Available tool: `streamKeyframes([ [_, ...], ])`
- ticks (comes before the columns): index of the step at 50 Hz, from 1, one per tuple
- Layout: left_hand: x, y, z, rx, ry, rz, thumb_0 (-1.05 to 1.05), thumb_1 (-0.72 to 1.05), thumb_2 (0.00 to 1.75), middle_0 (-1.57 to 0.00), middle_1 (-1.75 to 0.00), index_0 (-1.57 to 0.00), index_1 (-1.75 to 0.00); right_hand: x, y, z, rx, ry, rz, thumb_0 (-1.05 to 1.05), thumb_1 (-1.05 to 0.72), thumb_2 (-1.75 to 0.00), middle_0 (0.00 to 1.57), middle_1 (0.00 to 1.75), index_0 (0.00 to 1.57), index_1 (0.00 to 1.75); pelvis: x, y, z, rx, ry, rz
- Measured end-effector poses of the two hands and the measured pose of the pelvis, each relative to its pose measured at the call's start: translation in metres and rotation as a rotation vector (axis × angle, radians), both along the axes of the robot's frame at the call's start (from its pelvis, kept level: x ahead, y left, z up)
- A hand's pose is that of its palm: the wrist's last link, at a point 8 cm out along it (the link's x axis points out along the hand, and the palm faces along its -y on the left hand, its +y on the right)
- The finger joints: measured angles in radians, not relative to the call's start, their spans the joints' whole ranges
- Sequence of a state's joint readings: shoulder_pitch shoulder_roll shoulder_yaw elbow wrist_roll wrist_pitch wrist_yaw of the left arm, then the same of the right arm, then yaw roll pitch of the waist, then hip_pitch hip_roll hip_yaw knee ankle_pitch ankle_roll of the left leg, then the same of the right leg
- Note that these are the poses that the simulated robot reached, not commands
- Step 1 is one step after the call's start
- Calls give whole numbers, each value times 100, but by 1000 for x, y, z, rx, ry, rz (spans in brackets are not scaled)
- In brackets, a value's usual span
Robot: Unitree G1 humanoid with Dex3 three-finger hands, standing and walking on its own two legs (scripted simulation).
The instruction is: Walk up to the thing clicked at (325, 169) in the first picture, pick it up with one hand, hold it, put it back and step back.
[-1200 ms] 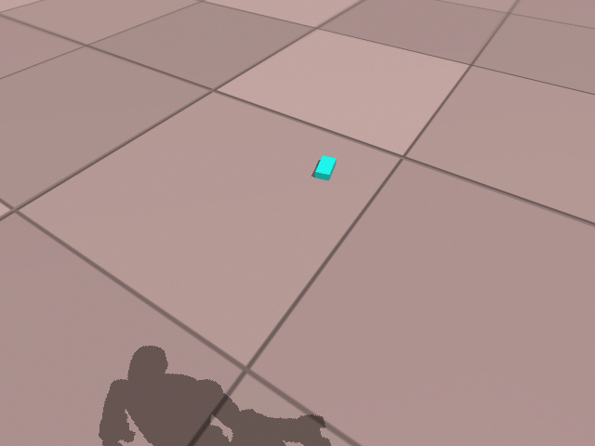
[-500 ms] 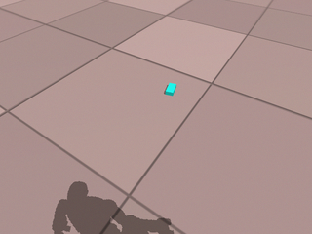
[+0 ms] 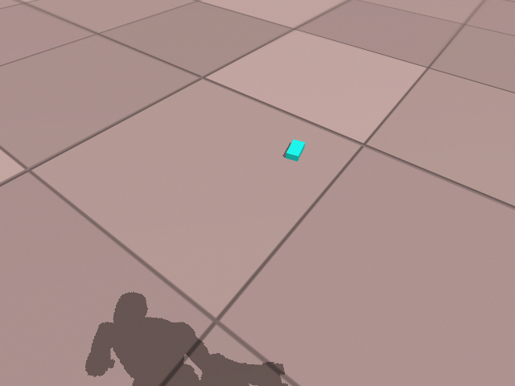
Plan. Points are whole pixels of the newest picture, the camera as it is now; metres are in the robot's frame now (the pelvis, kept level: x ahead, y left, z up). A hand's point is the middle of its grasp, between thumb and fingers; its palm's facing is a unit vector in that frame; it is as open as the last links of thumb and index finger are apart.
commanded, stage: walk up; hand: left
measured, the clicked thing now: (295, 150) +1.59 -0.24 -0.76
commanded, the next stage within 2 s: none
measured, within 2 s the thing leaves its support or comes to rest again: neither
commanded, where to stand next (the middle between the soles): +1.68 -0.71 m, yaw +67 degrees
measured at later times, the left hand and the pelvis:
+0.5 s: hand (85, 368) +0.21 +0.31 -0.14, palm faces +0.26 -0.93 -0.26, open 7.4 cm; pelvis +0.17 +0.00 -0.01, yaw +20 degrees
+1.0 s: hand (173, 327) +0.29 +0.17 -0.15, palm faces +0.59 -0.71 -0.38, open 7.4 cm; pelvis +0.46 -0.08 -0.01, yaw +37 degrees
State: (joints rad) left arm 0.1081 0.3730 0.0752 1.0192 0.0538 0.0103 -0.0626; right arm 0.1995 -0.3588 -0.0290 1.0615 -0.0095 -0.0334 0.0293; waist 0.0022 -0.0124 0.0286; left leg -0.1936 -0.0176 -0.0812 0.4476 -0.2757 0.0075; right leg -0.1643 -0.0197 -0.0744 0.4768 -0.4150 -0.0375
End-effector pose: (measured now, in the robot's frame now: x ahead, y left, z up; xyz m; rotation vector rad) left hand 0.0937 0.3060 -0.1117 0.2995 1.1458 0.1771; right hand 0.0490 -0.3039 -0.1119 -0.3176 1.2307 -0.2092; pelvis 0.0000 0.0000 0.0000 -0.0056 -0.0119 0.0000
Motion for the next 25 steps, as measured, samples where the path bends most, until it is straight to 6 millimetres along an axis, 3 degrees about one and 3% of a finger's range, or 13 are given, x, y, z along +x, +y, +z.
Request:
streamKeyframes([
  [3,4,17,3,10,-93,54,0,90,90,-21,-30,-21,-30,6,-16,4,-59,52,57,1,-90,-90,20,30,21,30,7,-1,-7,-7,5,69],
  [5,2,31,6,18,-134,109,0,90,90,-21,-30,-21,-30,20,-24,11,-97,82,98,1,-90,-90,20,30,21,30,16,1,-9,-4,-4,116],
  [9,-4,60,2,28,-143,190,0,90,90,-21,-30,-21,-30,71,-28,32,-158,46,173,1,-90,-90,20,30,21,30,41,11,-11,2,-23,173],
  [12,5,81,-13,47,-110,208,0,90,90,-21,-30,-21,-30,107,-35,38,-240,-51,204,1,-90,-90,20,30,21,30,59,22,-27,21,-39,192],
  [19,60,65,-4,-19,-149,187,1,91,90,-20,-30,-20,-29,166,-25,57,-263,-72,248,1,-90,-90,20,30,21,30,109,19,-11,47,-42,270],
  [25,97,45,1,-42,-172,241,1,90,90,-20,-30,-20,-29,249,-19,55,-223,-79,369,1,-90,-90,20,30,21,30,169,2,-6,38,-24,352],
])
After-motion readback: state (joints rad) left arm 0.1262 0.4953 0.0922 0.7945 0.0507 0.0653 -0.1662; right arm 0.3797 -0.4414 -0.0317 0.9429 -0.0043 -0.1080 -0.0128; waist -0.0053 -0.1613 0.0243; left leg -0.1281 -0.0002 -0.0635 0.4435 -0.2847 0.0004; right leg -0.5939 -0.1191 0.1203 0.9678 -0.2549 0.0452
